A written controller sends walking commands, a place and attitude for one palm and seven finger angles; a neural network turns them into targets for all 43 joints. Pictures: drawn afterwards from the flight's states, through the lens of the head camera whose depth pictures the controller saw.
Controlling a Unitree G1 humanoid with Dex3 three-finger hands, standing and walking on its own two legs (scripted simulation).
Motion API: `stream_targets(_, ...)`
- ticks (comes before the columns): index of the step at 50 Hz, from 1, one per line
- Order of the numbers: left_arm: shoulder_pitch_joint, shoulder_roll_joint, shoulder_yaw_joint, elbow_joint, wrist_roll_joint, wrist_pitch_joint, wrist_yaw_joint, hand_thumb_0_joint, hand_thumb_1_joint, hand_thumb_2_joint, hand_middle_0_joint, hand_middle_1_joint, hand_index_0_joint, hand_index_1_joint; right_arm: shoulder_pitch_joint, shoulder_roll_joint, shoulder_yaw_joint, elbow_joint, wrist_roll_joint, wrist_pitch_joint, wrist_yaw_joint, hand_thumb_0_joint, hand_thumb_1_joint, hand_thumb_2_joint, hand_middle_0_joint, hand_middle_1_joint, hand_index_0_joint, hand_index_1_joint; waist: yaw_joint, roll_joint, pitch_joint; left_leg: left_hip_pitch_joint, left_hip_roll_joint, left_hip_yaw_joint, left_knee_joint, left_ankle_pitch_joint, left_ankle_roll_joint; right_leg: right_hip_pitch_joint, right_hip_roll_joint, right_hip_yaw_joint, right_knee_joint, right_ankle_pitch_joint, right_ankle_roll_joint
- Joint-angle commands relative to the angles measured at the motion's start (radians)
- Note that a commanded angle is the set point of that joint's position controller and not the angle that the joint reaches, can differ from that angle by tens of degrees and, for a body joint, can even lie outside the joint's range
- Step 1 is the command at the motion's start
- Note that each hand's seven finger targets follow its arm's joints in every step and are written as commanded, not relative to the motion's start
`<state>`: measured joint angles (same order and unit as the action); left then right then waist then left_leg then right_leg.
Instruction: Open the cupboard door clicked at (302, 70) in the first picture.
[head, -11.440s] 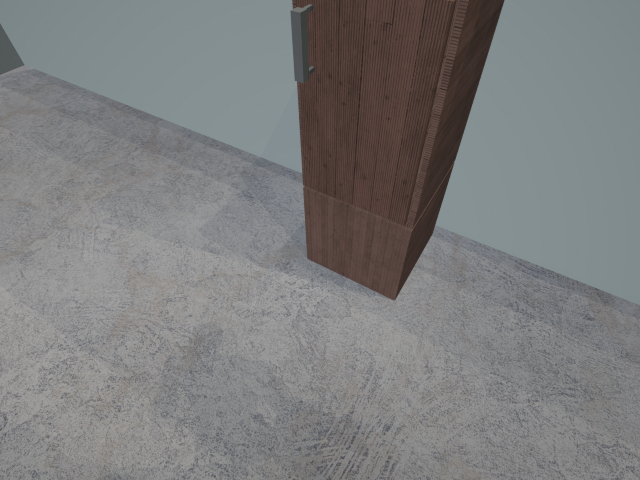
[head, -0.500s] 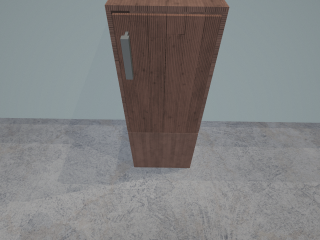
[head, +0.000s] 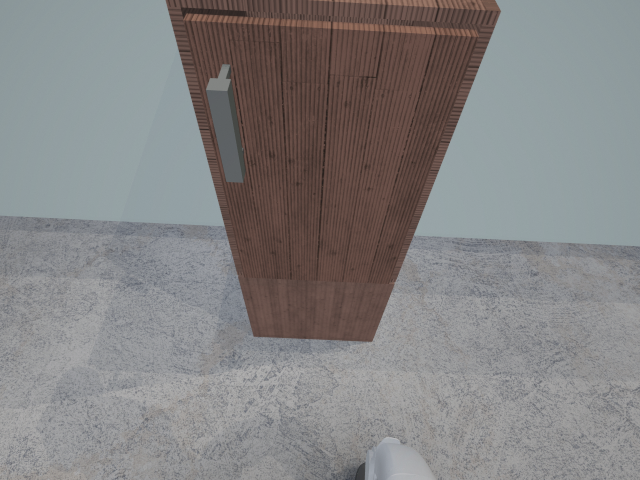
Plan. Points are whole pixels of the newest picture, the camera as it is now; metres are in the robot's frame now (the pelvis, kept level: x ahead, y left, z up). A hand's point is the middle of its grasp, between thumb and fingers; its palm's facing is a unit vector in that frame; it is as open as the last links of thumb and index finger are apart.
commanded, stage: come to a stop and stand still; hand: left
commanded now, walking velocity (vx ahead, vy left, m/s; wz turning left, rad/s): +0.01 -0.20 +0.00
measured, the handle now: (231, 126) +0.54 +0.15 +0.12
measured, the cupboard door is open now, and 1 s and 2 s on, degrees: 0 0 0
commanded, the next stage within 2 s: look again from close up in 1.64 s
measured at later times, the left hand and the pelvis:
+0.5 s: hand out of the picture +0.09 +0.14 -0.16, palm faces +0.10 -0.96 -0.25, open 7.3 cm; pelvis +0.01 -0.05 +0.00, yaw +3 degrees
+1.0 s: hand out of the picture -0.03 +0.15 -0.17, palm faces +0.01 -0.99 -0.13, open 7.4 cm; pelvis -0.02 -0.02 +0.01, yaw +1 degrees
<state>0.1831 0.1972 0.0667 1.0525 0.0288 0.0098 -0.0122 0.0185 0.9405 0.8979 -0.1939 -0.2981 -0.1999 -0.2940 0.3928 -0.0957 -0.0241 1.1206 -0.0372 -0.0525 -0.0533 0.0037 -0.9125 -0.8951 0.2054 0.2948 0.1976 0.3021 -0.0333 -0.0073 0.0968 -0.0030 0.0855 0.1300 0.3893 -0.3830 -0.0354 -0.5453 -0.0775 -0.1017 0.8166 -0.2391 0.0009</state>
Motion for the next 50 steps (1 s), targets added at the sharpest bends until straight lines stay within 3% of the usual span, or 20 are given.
stream_targets(1, 0.077, 0.014, -0.003, -0.034, -0.007, -0.012, -0.011, 0.0, 0.9, 0.9, -0.2, -0.3, -0.2, -0.3, 0.039, -0.228, -0.056, -0.015, 0.008, 0.009, -0.009, 0.0, -0.9, -0.9, 0.2, 0.3, 0.2, 0.3, 0.039, 0.182, -0.028, -0.074, 0.198, -0.055, 0.047, 0.871, 0.113, 0.211, 0.048, -0.048, -0.206, 0.092, -0.024)
stream_targets(3, 0.232, 0.087, 0.017, 0.005, -0.001, -0.026, -0.003, 0.0, 0.9, 0.9, -0.2, -0.3, -0.2, -0.3, 0.026, -0.222, -0.062, -0.02, 0.019, 0.014, 0.0, 0.0, -0.9, -0.9, 0.2, 0.3, 0.2, 0.3, 0.116, 0.077, -0.126, -0.172, 0.135, -0.044, 0.261, 0.718, 0.066, 0.485, 0.043, -0.027, -0.333, 0.259, -0.04)
stream_targets(4, 0.299, 0.17, 0.038, 0.015, 0.007, -0.04, 0.015, 0.0, 0.9, 0.9, -0.2, -0.3, -0.2, -0.3, 0.084, -0.162, -0.048, -0.021, 0.028, 0.018, 0.01, 0.0, -0.9, -0.9, 0.2, 0.3, 0.2, 0.3, 0.138, -0.14, -0.237, -0.331, 0.025, 0.013, 0.534, 0.304, 0.022, 0.682, -0.177, 0.181, -0.332, 0.601, -0.109)
stream_targets(5, 0.31, 0.215, 0.038, 0.015, -0.01, -0.047, 0.023, 0.0, 0.9, 0.9, -0.2, -0.3, -0.2, -0.3, 0.131, -0.117, -0.036, -0.033, 0.041, 0.033, 0.007, 0.0, -0.9, -0.9, 0.2, 0.3, 0.2, 0.3, 0.098, -0.252, -0.369, -0.317, -0.056, -0.071, 0.759, -0.247, 0.013, 0.671, -0.369, 0.358, -0.376, 0.899, -0.198)
stream_targets(6, 0.224, 0.221, 0.033, -0.01, -0.015, -0.052, 0.032, 0.0, 0.9, 0.9, -0.2, -0.3, -0.2, -0.3, 0.093, -0.154, -0.044, -0.035, 0.044, 0.041, 0.003, 0.0, -0.9, -0.9, 0.2, 0.3, 0.2, 0.3, 0.081, -0.146, -0.308, -0.297, -0.022, -0.166, 0.776, -0.247, 0.035, 0.56, -0.353, 0.31, -0.413, 0.843, -0.228)
stream_targets(10, 0.02, 0.112, 0.003, -0.071, -0.009, -0.02, 0.058, 0.0, 0.9, 0.9, -0.2, -0.3, -0.2, -0.3, 0.014, -0.102, -0.037, -0.023, 0.032, 0.096, 0.013, 0.0, -0.9, -0.9, 0.2, 0.3, 0.2, 0.3, 0.027, -0.106, -0.085, -0.327, -0.001, -0.16, 0.811, -0.128, 0.011, 0.234, -0.286, 0.2, -0.494, 0.585, -0.18)
stream_targets(16, 0.025, 0.152, 0.025, -0.094, -0.006, -0.011, 0.061, 0.0, 0.9, 0.9, -0.2, -0.3, -0.2, -0.3, -0.054, -0.147, -0.055, -0.075, 0.012, 0.125, 0.035, 0.0, -0.9, -0.9, 0.2, 0.3, 0.2, 0.3, 0.048, -0.084, -0.16, -0.429, -0.047, -0.161, 0.812, -0.022, -0.023, 0.3, -0.284, 0.207, -0.523, 0.408, -0.172)
stream_targets(20, 0.007, 0.154, 0.033, -0.116, 0.003, -0.002, 0.06, 0.0, 0.9, 0.9, -0.2, -0.3, -0.2, -0.3, -0.095, -0.163, -0.061, -0.114, 0.005, 0.13, 0.047, 0.0, -0.9, -0.9, 0.2, 0.3, 0.2, 0.3, 0.045, -0.117, -0.143, -0.431, -0.042, -0.161, 0.752, 0.007, -0.025, 0.257, -0.283, 0.231, -0.592, 0.057, -0.154)
stream_targets(25, -0.009, 0.189, 0.042, -0.135, 0.019, 0.015, 0.052, 0.0, 0.9, 0.9, -0.2, -0.3, -0.2, -0.3, -0.047, -0.155, -0.053, -0.118, 0.01, 0.114, 0.062, 0.0, -0.9, -0.9, 0.2, 0.3, 0.2, 0.3, 0.036, -0.193, -0.144, -0.273, -0.074, -0.056, 0.465, -0.089, 0.001, 0.203, -0.238, 0.239, -0.711, -0.305, -0.095)
stream_targets(29, -0.015, 0.181, 0.039, -0.105, 0.008, 0.027, 0.047, 0.0, 0.9, 0.9, -0.2, -0.3, -0.2, -0.3, 0.168, -0.13, -0.039, -0.051, 0.016, 0.086, 0.053, 0.0, -0.9, -0.9, 0.2, 0.3, 0.2, 0.3, -0.034, -0.141, -0.171, 0.004, -0.12, 0.007, 0.003, -0.019, 0.048, 0.148, -0.146, 0.163, -0.679, -0.369, -0.006)
stream_targets(30, -0.003, 0.147, 0.027, -0.1, -0.002, 0.031, 0.041, 0.0, 0.9, 0.9, -0.2, -0.3, -0.2, -0.3, 0.187, -0.16, -0.04, -0.045, 0.008, 0.08, 0.044, 0.0, -0.9, -0.9, 0.2, 0.3, 0.2, 0.3, -0.032, -0.013, -0.135, 0.006, -0.061, -0.084, -0.139, -0.074, 0.073, 0.104, -0.077, 0.097, -0.55, -0.378, 0.037)
stream_targets(31, 0.003, 0.077, 0.013, -0.107, -0.019, 0.032, 0.035, 0.0, 0.9, 0.9, -0.2, -0.3, -0.2, -0.3, 0.132, -0.225, -0.051, -0.07, -0.008, 0.071, 0.035, 0.0, -0.9, -0.9, 0.2, 0.3, 0.2, 0.3, -0.02, 0.265, -0.043, -0.119, 0.151, -0.398, -0.312, -0.318, 0.138, 0.006, 0.031, 0.011, -0.283, -0.287, 0.073)
stream_targets(32, -0.016, 0.033, 0.007, -0.114, -0.022, 0.04, 0.034, 0.0, 0.9, 0.9, -0.2, -0.3, -0.2, -0.3, -0.034, -0.257, -0.046, -0.134, -0.005, 0.075, 0.02, 0.0, -0.9, -0.9, 0.2, 0.3, 0.2, 0.3, 0.015, 0.324, 0.103, -0.392, 0.304, -0.518, -0.416, -0.42, 0.178, -0.006, 0.038, 0.056, -0.081, -0.177, 0.053)
stream_targets(33, -0.002, 0.048, 0.013, -0.107, -0.014, 0.038, 0.021, 0.0, 0.9, 0.9, -0.2, -0.3, -0.2, -0.3, -0.149, -0.232, -0.03, -0.166, -0.007, 0.07, 0.019, 0.0, -0.9, -0.9, 0.2, 0.3, 0.2, 0.3, 0.064, 0.21, 0.132, -0.523, 0.302, -0.494, -0.43, -0.361, 0.194, 0.066, 0.004, 0.132, 0.016, -0.105, 0.033)
stream_targets(34, 0.044, 0.052, 0.015, -0.075, 0.004, 0.041, 0.015, 0.0, 0.9, 0.9, -0.2, -0.3, -0.2, -0.3, -0.184, -0.207, -0.021, -0.158, -0.004, 0.055, 0.016, 0.0, -0.9, -0.9, 0.2, 0.3, 0.2, 0.3, 0.093, 0.151, 0.075, -0.461, 0.211, -0.389, -0.374, -0.227, 0.139, 0.083, 0.041, 0.155, 0.079, -0.044, 0.032)
stream_targets(36, 0.111, 0.041, 0.012, -0.038, 0.004, 0.027, 0.01, 0.0, 0.9, 0.9, -0.2, -0.3, -0.2, -0.3, -0.131, -0.202, -0.017, -0.132, 0.007, 0.036, 0.008, 0.0, -0.9, -0.9, 0.2, 0.3, 0.2, 0.3, 0.082, 0.063, 0.021, -0.28, 0.143, -0.285, -0.292, -0.07, 0.125, 0.006, 0.077, 0.126, 0.202, 0.0, 0.034)
stream_targets(38, 0.103, 0.048, 0.009, -0.022, 0.001, 0.015, 0.01, 0.0, 0.9, 0.9, -0.2, -0.3, -0.2, -0.3, -0.041, -0.181, -0.014, -0.093, 0.016, 0.026, 0.0, 0.0, -0.9, -0.9, 0.2, 0.3, 0.2, 0.3, 0.049, 0.036, 0.003, -0.134, 0.13, -0.254, -0.259, 0.043, 0.114, -0.089, 0.072, 0.127, 0.222, 0.024, 0.04)
stream_targets(43, 0.049, 0.054, 0.002, -0.034, 0.001, 0.013, 0.014, 0.0, 0.9, 0.9, -0.2, -0.3, -0.2, -0.3, 0.144, -0.151, -0.014, -0.014, 0.008, 0.017, -0.018, 0.0, -0.9, -0.9, 0.2, 0.3, 0.2, 0.3, -0.022, 0.123, -0.008, 0.042, 0.214, -0.324, -0.21, 0.285, 0.154, -0.147, 0.028, 0.133, 0.146, -0.049, 0.048)
stream_targets(46, 0.019, 0.023, -0.009, -0.041, -0.002, 0.018, 0.01, 0.0, 0.9, 0.9, -0.2, -0.3, -0.2, -0.3, 0.183, -0.154, -0.017, 0.009, 0.001, 0.017, -0.025, 0.0, -0.9, -0.9, 0.2, 0.3, 0.2, 0.3, -0.036, 0.134, -0.02, 0.053, 0.241, -0.311, -0.172, 0.445, 0.192, -0.089, 0.011, 0.103, 0.059, -0.11, 0.042)
stream_targets(50, 0.005, -0.019, -0.021, -0.035, -0.011, 0.013, 0.011, 0.0, 0.9, 0.9, -0.2, -0.3, -0.2, -0.3, 0.157, -0.154, -0.02, 0.021, -0.002, 0.024, -0.019, 0.0, -0.9, -0.9, 0.2, 0.3, 0.2, 0.3, -0.03, 0.202, -0.035, -0.034, 0.206, -0.247, -0.13, 0.504, 0.187, 0.08, 0.021, 0.047, -0.103, -0.163, 0.027)
